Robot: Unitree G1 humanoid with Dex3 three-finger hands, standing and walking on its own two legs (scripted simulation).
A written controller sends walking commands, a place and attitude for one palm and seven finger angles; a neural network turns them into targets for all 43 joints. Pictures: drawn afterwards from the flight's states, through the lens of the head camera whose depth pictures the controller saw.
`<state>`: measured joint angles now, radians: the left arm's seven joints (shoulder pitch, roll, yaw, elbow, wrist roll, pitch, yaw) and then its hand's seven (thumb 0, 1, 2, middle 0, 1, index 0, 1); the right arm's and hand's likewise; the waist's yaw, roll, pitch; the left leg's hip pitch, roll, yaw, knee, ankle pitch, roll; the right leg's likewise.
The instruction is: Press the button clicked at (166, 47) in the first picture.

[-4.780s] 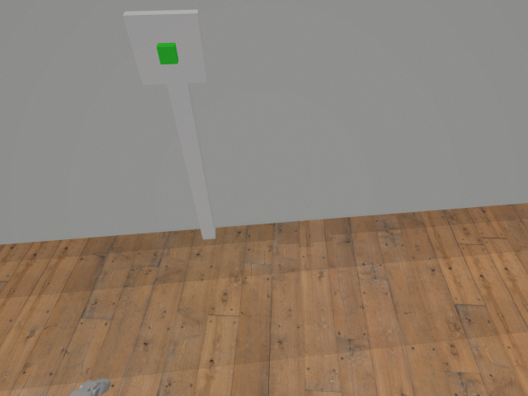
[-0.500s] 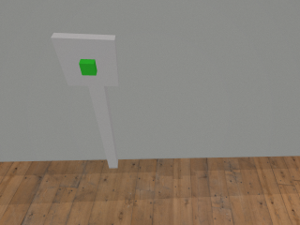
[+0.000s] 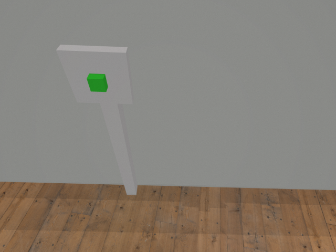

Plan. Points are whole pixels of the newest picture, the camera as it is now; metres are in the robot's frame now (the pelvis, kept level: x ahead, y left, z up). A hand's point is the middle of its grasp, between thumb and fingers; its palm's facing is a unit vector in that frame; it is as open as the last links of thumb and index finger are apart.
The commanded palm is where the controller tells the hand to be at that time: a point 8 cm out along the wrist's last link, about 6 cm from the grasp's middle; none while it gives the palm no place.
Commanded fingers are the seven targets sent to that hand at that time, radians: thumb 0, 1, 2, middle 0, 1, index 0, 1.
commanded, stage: come to a stop and stand still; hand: left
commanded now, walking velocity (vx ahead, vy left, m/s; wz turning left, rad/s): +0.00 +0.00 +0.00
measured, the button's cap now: (98, 82) +0.53 +0.24 +0.12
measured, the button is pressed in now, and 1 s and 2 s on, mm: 0 0 0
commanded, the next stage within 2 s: look again from close up in 0.26 s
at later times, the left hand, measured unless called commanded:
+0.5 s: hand out of the picture -0.01 +0.18 -0.18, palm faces -0.02 -0.98 -0.20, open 7.3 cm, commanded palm none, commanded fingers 0.00 0.90 0.90 -0.20 -0.30 -0.20 -0.30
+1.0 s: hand out of the picture +0.00 +0.19 -0.18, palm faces -0.02 -0.98 -0.19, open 7.3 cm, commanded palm none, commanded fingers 0.00 0.90 0.90 -0.20 -0.30 -0.20 -0.30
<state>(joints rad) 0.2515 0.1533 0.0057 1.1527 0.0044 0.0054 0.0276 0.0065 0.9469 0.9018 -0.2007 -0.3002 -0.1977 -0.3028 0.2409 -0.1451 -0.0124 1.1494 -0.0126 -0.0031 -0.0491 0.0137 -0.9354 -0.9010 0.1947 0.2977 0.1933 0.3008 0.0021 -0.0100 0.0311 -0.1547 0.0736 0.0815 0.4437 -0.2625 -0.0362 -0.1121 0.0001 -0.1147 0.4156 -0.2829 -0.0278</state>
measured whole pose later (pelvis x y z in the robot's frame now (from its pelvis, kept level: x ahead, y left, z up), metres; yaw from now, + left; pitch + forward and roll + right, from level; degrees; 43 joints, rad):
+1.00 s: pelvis -0.01 +0.02 -0.01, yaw -1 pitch -1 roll +1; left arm 0.28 0.15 -0.01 1.10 0.01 0.00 0.03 0.00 0.91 0.90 -0.20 -0.30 -0.20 -0.30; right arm 0.30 -0.14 0.02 1.10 -0.02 -0.01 -0.03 0.00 -0.91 -0.90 0.20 0.30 0.19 0.30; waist 0.00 0.00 0.05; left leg -0.20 0.03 0.10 0.49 -0.28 0.00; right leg -0.19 -0.05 -0.07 0.52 -0.32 0.00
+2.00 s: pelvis +0.05 +0.05 -0.01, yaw +2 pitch +0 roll +1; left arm 0.24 0.19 0.04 1.01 0.02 0.05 0.02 0.00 0.91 0.90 -0.20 -0.30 -0.20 -0.30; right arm 0.19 -0.14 -0.02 0.97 -0.02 0.01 -0.03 0.00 -0.93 -0.90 0.20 0.30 0.20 0.30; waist 0.02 -0.05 0.05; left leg -0.28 -0.02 0.09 0.49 -0.22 0.06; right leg -0.36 -0.05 -0.01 0.90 -0.44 0.00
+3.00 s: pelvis +0.06 +0.00 +0.00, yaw +2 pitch -1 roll +1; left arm 0.34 0.12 -0.01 1.12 0.01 -0.02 0.03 0.00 0.91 0.90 -0.20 -0.30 -0.20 -0.30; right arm 0.27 -0.14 0.01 1.14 -0.01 0.00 -0.04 0.01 -0.93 -0.90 0.20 0.30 0.19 0.30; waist 0.01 -0.01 0.03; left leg -0.22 0.04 0.06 0.45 -0.21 -0.03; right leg -0.08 0.03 -0.06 0.44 -0.35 -0.06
